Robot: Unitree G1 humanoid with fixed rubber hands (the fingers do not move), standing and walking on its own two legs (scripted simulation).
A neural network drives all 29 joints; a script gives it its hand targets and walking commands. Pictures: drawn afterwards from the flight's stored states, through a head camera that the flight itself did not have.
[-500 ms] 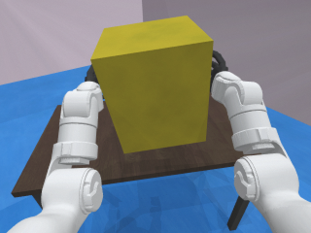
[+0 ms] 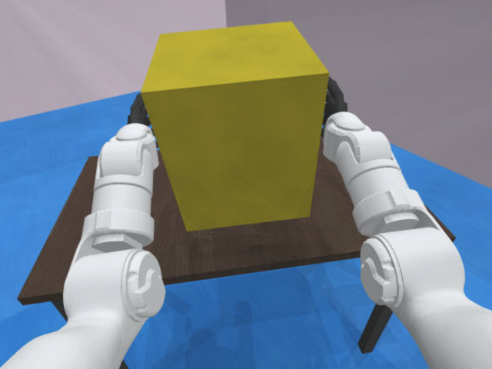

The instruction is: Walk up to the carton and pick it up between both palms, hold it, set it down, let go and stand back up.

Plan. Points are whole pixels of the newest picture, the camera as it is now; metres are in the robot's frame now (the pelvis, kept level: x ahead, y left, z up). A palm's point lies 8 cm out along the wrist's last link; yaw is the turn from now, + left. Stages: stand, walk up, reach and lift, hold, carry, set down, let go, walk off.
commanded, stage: set down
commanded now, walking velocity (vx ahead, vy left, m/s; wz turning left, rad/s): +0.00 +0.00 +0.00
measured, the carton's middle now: (237, 128) +0.43 +0.01 +0.25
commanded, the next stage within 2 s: none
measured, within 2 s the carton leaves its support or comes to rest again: neither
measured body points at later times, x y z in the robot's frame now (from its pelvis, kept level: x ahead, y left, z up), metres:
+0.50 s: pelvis +0.01 +0.00 +0.00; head -0.02 +0.00 +0.45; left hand +0.43 +0.16 +0.21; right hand +0.44 -0.14 +0.21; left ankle +0.03 +0.12 -0.74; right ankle +0.05 -0.12 -0.74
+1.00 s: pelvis +0.02 +0.00 +0.00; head +0.00 +0.00 +0.45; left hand +0.45 +0.18 +0.19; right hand +0.47 -0.12 +0.19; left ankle +0.03 +0.12 -0.74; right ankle +0.05 -0.12 -0.74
